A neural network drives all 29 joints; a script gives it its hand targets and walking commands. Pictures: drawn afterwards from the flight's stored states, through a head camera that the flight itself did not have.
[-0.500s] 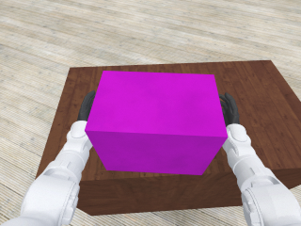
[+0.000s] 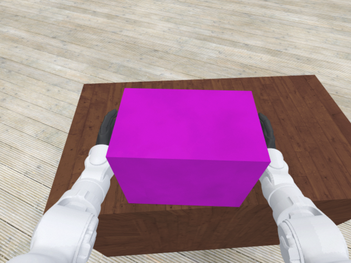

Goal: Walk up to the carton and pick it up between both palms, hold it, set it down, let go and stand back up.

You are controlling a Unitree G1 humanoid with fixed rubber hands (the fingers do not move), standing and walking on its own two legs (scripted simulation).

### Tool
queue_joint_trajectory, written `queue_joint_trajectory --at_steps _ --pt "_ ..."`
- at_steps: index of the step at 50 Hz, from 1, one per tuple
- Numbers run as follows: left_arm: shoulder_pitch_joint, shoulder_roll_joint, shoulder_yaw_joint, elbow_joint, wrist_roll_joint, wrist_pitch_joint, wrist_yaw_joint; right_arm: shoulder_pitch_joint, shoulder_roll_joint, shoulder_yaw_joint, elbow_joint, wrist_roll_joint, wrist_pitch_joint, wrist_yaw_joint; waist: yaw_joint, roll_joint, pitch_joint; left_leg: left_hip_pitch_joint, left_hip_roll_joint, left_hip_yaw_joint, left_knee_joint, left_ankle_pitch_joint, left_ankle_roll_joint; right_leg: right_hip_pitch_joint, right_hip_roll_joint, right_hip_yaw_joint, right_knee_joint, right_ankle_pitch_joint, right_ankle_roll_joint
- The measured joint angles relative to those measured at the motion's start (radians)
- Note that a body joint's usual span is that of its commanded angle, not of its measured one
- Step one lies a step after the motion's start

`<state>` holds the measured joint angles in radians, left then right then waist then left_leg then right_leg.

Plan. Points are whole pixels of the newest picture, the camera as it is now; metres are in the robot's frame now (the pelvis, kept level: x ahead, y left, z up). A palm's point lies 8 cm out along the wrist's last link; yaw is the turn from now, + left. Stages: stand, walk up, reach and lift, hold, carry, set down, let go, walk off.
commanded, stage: reach and lift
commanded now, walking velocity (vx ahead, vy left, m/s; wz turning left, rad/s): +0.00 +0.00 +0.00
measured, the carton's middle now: (185, 151) +0.38 -0.05 +0.02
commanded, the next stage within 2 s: none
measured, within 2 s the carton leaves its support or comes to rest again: leaves its support in 0.76 s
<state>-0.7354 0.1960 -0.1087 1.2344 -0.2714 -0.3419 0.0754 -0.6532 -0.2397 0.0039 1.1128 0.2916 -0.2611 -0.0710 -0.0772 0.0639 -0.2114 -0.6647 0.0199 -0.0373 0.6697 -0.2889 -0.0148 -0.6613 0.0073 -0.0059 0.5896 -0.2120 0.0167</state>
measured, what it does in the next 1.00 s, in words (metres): stands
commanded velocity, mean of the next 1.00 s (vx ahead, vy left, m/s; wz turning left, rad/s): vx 0.00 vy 0.00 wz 0.00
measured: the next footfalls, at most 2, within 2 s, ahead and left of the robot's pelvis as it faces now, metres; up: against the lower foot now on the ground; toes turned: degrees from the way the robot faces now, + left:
none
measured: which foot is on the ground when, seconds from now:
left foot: down 0.00-1.00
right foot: down 0.00-1.00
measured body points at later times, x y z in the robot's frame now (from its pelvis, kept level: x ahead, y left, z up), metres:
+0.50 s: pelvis +0.01 +0.00 +0.01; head +0.05 -0.01 +0.46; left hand +0.43 +0.15 +0.05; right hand +0.38 -0.24 +0.04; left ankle +0.01 +0.12 -0.72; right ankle +0.03 -0.13 -0.72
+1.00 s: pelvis +0.01 +0.01 +0.02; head +0.03 -0.01 +0.47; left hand +0.42 +0.11 +0.08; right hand +0.34 -0.27 +0.07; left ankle +0.01 +0.12 -0.72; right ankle +0.03 -0.13 -0.72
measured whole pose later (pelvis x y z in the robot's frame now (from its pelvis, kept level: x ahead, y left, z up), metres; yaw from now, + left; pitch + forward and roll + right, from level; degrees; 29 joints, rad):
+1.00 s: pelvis +0.01 +0.01 +0.02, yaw +0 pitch +12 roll +0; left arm -0.59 0.12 0.01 1.14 -0.13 -0.45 0.07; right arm -0.43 -0.22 -0.11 0.85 0.11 -0.26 -0.05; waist -0.14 0.08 -0.20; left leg -0.45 -0.01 -0.03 0.44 -0.20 0.00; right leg -0.46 -0.02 0.01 0.40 -0.14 0.03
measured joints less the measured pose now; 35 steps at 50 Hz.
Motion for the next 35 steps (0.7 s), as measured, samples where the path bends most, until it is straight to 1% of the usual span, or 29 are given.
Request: queue_joint_trajectory --at_steps 9,22,27,31,34,35 --pt "0.019 -0.004 0.004 -0.009 0.009 -0.01 0.003 0.023 0.003 -0.007 -0.032 -0.015 0.007 -0.003 0.0 0.007 0.006 0.024 0.001 -0.002 -0.026 0.007 0.001 0.027 0.001 -0.001 -0.032 0.01 0.0" --pt "0.051 -0.008 -0.003 -0.024 -0.001 -0.024 0.002 0.065 0.006 -0.007 -0.091 -0.039 0.026 -0.016 -0.011 0.019 0.017 0.06 -0.001 -0.013 -0.047 0.008 0.0 0.068 0.0 -0.01 -0.06 0.012 -0.001" --pt "0.068 -0.011 0.007 -0.037 0.011 -0.029 0.002 0.085 0.01 -0.012 -0.117 -0.052 0.032 -0.02 -0.017 0.022 0.024 0.081 -0.003 -0.017 -0.062 0.011 0.0 0.09 -0.002 -0.013 -0.075 0.014 0.0" --pt "0.089 -0.019 0.032 -0.03 0.042 -0.051 -0.009 0.118 0.026 -0.044 -0.151 -0.105 0.038 -0.019 -0.034 0.033 0.029 0.109 -0.006 -0.027 -0.087 0.019 0.001 0.127 -0.004 -0.021 -0.108 0.022 0.0" --pt "0.125 -0.032 0.047 -0.042 0.058 -0.072 -0.014 0.169 0.036 -0.067 -0.202 -0.151 0.042 -0.017 -0.046 0.038 0.019 0.138 -0.011 -0.034 -0.122 0.032 0.002 0.159 -0.009 -0.026 -0.143 0.033 0.001" --pt "0.138 -0.038 0.049 -0.047 0.063 -0.078 -0.014 0.186 0.036 -0.068 -0.214 -0.16 0.039 -0.009 -0.05 0.04 0.012 0.145 -0.014 -0.035 -0.133 0.037 0.002 0.166 -0.011 -0.027 -0.153 0.036 0.002"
